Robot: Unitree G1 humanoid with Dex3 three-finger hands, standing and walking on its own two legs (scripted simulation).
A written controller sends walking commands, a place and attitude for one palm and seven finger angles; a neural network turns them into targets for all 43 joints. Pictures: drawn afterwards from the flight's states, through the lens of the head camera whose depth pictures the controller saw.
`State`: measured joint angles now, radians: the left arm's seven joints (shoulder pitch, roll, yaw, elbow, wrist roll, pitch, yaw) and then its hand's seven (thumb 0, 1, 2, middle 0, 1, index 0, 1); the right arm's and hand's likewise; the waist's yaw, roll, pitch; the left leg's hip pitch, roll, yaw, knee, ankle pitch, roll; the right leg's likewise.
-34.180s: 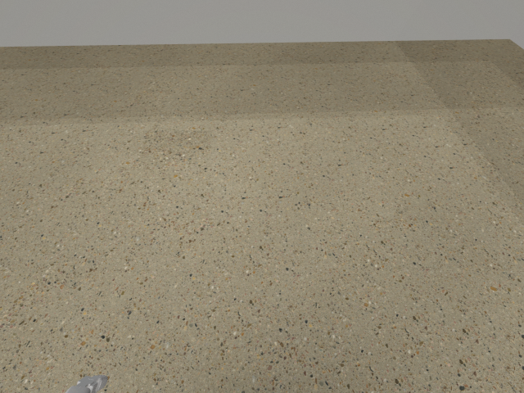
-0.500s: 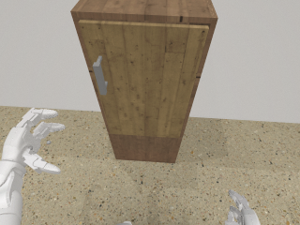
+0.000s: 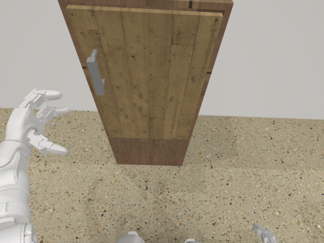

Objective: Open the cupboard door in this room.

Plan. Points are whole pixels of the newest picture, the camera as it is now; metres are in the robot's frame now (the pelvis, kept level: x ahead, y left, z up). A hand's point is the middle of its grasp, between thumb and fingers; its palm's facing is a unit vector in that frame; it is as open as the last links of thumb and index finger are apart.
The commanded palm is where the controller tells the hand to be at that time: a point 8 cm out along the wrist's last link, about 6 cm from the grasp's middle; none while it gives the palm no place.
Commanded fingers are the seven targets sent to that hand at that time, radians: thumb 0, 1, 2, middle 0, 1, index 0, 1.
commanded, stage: move the hooked fingers beside the handle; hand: left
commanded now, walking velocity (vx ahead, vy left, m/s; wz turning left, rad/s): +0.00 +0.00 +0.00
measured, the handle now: (97, 73) +0.56 +0.21 +0.07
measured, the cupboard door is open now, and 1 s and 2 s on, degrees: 0 0 0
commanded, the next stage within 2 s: slide the fingers in behind the handle in 1.86 s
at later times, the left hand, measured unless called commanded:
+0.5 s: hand (68, 101) +0.44 +0.26 +0.07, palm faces +0.01 -1.00 +0.00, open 14.0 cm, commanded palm +0.42 +0.31 +0.08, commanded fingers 0.00 -0.50 0.30 -0.30 -1.20 -0.30 -1.20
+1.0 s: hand (75, 84) +0.50 +0.26 +0.08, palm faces +0.00 -1.00 +0.00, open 14.0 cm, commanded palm +0.49 +0.31 +0.07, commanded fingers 0.00 -0.50 0.30 -0.30 -1.20 -0.30 -1.20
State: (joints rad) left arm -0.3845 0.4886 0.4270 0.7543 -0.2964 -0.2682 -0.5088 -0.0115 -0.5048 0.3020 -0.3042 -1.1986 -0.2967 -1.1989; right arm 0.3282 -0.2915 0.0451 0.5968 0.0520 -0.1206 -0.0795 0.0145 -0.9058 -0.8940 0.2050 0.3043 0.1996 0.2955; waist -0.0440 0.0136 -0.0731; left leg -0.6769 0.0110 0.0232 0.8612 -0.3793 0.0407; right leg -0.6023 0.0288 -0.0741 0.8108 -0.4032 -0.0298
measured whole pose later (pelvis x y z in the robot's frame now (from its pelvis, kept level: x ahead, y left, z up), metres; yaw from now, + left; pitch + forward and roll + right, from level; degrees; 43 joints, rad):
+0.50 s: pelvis +0.01 +0.01 -0.01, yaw -1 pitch +15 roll -3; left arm -0.65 0.55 0.44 1.03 -0.20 -0.33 -0.44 -0.01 -0.50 0.30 -0.30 -1.20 -0.30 -1.20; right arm 0.35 -0.28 0.04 0.61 0.03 -0.01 -0.06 0.01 -0.91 -0.89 0.21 0.30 0.20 0.30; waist -0.10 0.01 -0.09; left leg -0.77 0.02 0.03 0.90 -0.40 0.05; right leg -0.69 0.03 -0.06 0.84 -0.41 -0.02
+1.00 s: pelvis +0.00 +0.00 -0.02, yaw -2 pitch +20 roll -4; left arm -0.89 0.70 0.48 1.24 -0.13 -0.33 -0.44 -0.01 -0.50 0.30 -0.30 -1.20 -0.30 -1.20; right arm 0.40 -0.30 0.06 0.62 0.02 0.06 -0.05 0.01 -0.91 -0.89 0.21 0.30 0.20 0.30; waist -0.17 0.01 -0.09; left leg -0.89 0.04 0.02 0.97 -0.42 0.05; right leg -0.81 0.06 -0.07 0.89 -0.42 -0.03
